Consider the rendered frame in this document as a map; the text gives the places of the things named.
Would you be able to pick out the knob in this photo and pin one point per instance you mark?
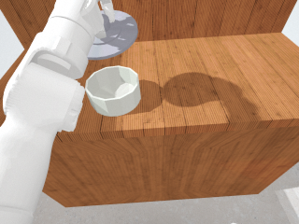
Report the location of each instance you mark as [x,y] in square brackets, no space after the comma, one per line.
[106,24]

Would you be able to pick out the robot left hand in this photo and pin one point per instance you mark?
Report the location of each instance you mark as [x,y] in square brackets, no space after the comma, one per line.
[108,9]

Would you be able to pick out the pot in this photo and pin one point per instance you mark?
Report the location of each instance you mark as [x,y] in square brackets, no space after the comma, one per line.
[113,91]

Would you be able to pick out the left robot forearm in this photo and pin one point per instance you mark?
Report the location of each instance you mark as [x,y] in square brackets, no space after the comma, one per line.
[65,42]

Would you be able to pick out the left robot upper arm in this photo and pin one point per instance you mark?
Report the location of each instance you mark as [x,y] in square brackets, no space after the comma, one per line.
[43,103]

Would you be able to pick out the lid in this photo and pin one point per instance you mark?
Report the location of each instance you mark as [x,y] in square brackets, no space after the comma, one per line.
[119,38]

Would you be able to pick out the table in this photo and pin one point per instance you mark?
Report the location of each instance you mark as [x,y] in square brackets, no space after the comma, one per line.
[219,108]

